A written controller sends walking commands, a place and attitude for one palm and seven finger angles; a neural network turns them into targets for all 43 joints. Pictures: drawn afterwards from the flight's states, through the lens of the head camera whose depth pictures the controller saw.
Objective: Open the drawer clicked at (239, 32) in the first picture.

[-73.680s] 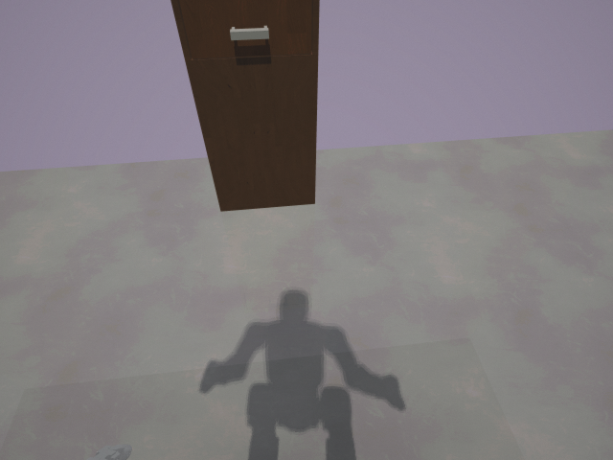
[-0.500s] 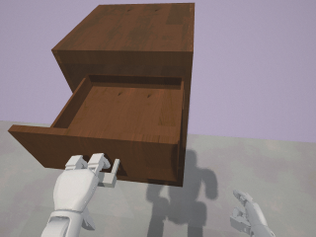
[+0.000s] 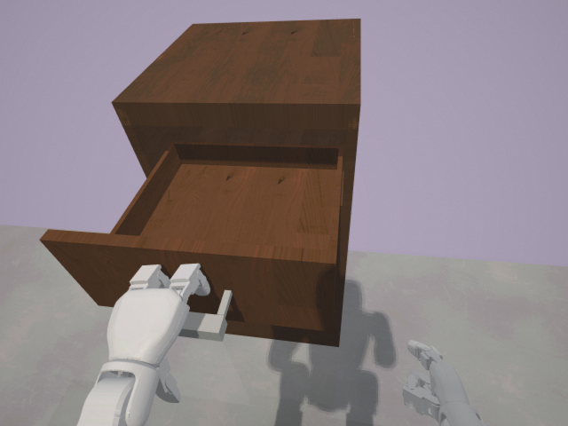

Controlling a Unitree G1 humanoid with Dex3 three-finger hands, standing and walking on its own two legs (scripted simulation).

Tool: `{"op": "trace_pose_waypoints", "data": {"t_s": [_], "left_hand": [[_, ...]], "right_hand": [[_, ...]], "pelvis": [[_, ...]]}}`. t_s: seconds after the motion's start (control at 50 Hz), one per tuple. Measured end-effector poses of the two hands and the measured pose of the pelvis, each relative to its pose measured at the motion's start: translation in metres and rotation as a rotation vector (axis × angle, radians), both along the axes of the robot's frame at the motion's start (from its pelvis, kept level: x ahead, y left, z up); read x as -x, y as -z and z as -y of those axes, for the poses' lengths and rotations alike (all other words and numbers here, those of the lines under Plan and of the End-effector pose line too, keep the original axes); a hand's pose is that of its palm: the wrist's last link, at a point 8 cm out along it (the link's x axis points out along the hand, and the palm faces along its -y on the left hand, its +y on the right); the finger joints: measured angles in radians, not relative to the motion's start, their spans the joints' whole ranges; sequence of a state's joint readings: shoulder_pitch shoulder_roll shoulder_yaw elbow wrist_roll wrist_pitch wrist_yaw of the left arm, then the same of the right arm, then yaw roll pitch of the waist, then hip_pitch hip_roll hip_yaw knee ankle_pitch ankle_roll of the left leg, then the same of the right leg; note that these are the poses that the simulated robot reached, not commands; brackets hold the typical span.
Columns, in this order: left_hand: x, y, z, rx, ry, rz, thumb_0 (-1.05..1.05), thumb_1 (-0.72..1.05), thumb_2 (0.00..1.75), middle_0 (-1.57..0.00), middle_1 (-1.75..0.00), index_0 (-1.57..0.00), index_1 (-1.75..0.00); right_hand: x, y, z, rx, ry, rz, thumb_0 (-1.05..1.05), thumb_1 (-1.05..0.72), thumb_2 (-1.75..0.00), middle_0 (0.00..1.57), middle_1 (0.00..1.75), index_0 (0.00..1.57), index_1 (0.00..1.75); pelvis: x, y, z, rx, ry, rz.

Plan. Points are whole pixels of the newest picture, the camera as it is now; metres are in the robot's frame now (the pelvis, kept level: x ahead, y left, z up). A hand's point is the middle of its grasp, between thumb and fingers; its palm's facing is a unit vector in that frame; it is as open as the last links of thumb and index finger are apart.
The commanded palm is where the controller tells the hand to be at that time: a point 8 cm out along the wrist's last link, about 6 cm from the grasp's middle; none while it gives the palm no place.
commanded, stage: lift the hand off the handle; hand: left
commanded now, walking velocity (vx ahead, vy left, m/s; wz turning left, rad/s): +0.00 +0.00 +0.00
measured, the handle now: (186, 308) +0.25 +0.19 +0.05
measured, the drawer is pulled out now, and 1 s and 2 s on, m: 0.29 0.29 0.29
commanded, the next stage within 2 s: draw the hand back to the body in 0.98 s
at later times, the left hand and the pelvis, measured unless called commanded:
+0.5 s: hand (150, 302) +0.21 +0.20 +0.13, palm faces +0.11 -0.11 -0.99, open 13.3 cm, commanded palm +0.18 +0.19 +0.20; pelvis +0.01 -0.01 +0.01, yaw +1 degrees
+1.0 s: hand (131, 265) +0.22 +0.19 +0.20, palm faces +0.22 -0.10 -0.97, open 13.9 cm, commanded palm +0.17 +0.19 +0.25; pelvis -0.01 -0.01 +0.01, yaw +1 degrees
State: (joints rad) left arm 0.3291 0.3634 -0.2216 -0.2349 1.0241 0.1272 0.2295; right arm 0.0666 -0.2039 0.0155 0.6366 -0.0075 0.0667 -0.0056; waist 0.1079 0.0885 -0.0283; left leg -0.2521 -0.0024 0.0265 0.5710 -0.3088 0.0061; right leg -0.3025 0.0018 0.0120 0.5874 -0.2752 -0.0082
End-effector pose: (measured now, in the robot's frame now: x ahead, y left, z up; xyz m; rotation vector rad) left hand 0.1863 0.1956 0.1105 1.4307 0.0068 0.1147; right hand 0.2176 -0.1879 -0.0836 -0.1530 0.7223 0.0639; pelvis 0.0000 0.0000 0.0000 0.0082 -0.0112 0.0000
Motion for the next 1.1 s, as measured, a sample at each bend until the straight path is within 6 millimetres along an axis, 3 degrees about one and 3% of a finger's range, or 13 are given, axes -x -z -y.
{"op": "trace_pose_waypoints", "data": {"t_s": [0.2,0.42,0.68,0.98,1.1], "left_hand": [[-0.001,-0.024,-0.001,0.004,0.0,-0.007,0.0,-0.49,0.3,-0.36,-1.21,-0.41,-1.24],[-0.003,-0.05,-0.002,-0.017,0.014,-0.008,0.0,-0.49,0.3,-0.38,-1.22,-0.43,-1.24],[-0.006,-0.11,-0.005,-0.034,0.002,0.142,0.0,-0.5,0.3,-0.34,-1.2,-0.35,-1.21],[0.003,-0.139,0.002,-0.049,0.048,0.155,0.0,-0.5,0.3,-0.32,-1.2,-0.32,-1.2],[0.006,-0.126,0.003,-0.011,0.022,0.106,0.0,-0.5,0.3,-0.32,-1.2,-0.31,-1.2]], "right_hand": [[-0.02,-0.011,-0.007,-0.005,-0.049,0.021,0.01,-0.9,-0.9,0.2,0.3,0.2,0.3],[-0.027,-0.013,-0.009,-0.016,-0.079,0.015,0.01,-0.9,-0.9,0.2,0.3,0.2,0.3],[-0.025,-0.018,-0.001,-0.037,-0.068,0.022,0.01,-0.9,-0.9,0.2,0.3,0.2,0.3],[-0.016,-0.021,0.004,-0.07,-0.059,0.047,0.01,-0.9,-0.9,0.2,0.3,0.2,0.3],[-0.01,-0.018,0.005,-0.076,-0.07,0.036,0.01,-0.9,-0.9,0.2,0.3,0.2,0.3]], "pelvis": [[-0.006,-0.005,0.001,0.003,-0.008,0.024],[-0.009,-0.009,0.006,0.005,-0.017,0.044],[-0.005,-0.011,0.007,0.003,-0.017,0.06],[0.006,-0.01,0.01,-0.003,-0.011,0.066],[0.012,-0.009,0.011,-0.005,-0.016,0.067]]}}
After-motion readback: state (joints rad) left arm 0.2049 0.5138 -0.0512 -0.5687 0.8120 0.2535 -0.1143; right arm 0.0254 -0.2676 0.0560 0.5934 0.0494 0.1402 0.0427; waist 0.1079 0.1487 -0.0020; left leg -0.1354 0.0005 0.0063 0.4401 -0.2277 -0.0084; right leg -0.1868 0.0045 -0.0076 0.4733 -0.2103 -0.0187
